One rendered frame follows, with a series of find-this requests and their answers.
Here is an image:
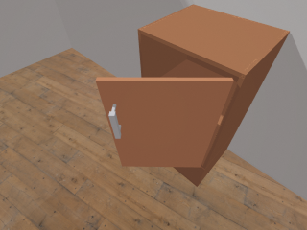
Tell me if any cupboard door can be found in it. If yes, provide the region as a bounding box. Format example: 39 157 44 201
95 77 234 168

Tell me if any handle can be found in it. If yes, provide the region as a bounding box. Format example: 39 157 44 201
108 103 122 139

